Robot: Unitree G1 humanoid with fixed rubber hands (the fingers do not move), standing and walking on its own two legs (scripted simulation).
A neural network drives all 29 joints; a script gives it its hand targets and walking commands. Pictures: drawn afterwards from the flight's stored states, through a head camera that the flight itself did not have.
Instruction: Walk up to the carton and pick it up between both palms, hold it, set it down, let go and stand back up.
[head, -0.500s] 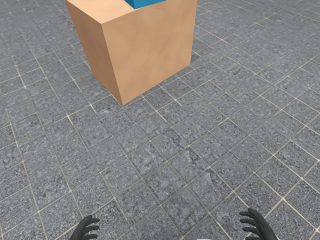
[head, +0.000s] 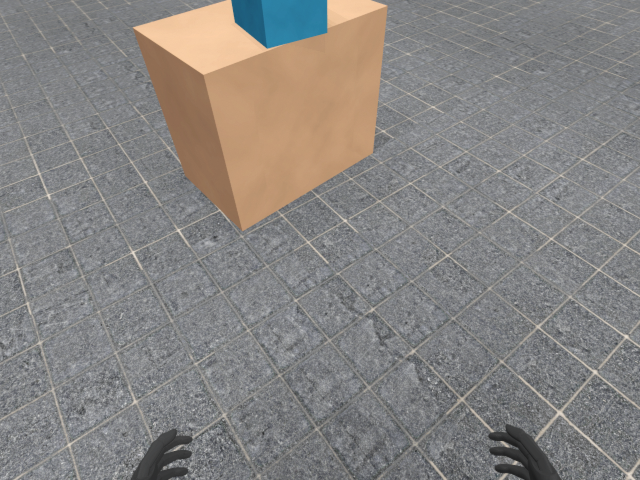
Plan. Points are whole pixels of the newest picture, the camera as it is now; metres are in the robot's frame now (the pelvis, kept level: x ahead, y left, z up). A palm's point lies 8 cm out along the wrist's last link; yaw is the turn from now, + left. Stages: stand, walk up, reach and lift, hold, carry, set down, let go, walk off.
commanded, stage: stand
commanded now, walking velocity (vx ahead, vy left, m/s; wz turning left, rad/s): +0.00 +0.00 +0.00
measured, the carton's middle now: out of the picture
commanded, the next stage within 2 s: walk up in 0.88 s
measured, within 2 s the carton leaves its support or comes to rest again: neither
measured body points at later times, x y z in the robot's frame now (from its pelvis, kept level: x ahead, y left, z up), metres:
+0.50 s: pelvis -0.01 +0.00 +0.00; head +0.00 +0.00 +0.45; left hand +0.12 +0.25 -0.10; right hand +0.12 -0.24 -0.10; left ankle +0.02 +0.12 -0.72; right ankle +0.02 -0.12 -0.72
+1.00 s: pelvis -0.01 +0.01 +0.00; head +0.01 +0.01 +0.45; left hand +0.11 +0.25 -0.10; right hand +0.11 -0.24 -0.10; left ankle +0.02 +0.12 -0.72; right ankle +0.02 -0.12 -0.72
